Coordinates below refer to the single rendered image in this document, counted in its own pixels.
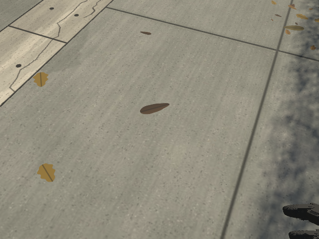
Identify robot right hand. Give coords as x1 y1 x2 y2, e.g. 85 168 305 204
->
282 202 319 239

